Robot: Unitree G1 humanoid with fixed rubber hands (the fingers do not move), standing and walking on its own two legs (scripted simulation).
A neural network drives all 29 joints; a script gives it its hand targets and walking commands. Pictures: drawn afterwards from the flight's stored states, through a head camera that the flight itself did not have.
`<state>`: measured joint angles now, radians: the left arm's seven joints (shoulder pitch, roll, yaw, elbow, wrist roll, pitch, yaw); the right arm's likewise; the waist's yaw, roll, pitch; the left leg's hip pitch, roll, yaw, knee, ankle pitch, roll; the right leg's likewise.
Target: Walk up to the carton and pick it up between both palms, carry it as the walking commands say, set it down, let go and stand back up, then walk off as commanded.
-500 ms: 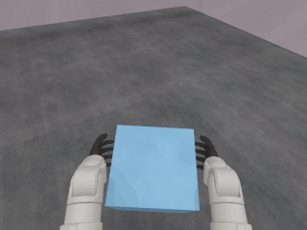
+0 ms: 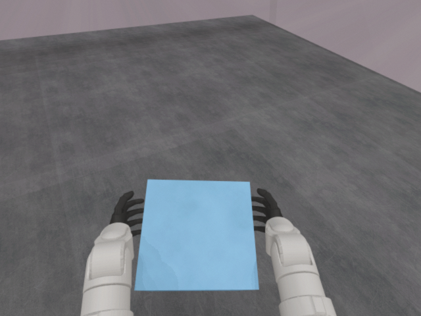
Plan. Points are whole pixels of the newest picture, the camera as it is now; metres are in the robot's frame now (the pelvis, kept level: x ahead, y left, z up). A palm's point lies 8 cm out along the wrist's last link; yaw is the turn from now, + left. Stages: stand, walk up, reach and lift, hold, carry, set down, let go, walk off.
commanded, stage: hold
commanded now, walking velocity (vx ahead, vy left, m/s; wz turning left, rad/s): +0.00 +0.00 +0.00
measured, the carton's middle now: (196, 240) +0.29 +0.06 -0.06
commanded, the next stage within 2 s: set down in 0.24 s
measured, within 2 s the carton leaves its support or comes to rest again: neither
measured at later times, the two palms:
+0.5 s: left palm (123, 228) +0.26 +0.20 +0.01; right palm (271, 233) +0.29 -0.10 +0.01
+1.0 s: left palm (133, 237) +0.28 +0.20 -0.07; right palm (260, 239) +0.32 -0.09 -0.07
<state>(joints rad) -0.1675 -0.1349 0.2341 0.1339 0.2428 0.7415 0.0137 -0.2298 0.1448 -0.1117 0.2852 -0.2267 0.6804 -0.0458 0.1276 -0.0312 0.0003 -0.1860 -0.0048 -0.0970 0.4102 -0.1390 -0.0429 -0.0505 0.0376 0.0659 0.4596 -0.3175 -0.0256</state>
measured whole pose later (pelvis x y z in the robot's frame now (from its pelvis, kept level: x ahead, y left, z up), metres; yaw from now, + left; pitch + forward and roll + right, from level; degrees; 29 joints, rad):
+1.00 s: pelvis -0.02 +0.01 -0.02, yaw -2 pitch +16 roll -1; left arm -0.38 -0.19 0.41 0.40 0.33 0.35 0.02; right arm -0.43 0.19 -0.33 0.55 -0.30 0.29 -0.04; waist 0.12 -0.04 -0.03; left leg -0.74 0.00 -0.11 0.62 -0.15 -0.05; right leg -0.62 0.08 0.09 0.68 -0.33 -0.01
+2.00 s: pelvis -0.06 +0.02 -0.17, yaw -4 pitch +42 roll -1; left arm -0.65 -0.10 0.47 0.56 0.24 0.26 0.09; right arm -0.77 0.08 -0.34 0.75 -0.20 0.21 -0.11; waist 0.10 -0.07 -0.28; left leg -1.69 -0.05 -0.13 1.30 -0.34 -0.07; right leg -1.57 0.15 0.10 1.40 -0.55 0.02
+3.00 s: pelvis -0.10 +0.02 -0.30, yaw -7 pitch +47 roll -3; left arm -1.01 0.02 0.49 0.66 0.17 0.28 0.12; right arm -1.17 -0.07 -0.30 0.90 -0.14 0.22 -0.14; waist 0.12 -0.08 -0.08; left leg -2.19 -0.09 -0.14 1.74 -0.37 -0.10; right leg -2.07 0.21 0.08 1.85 -0.61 0.07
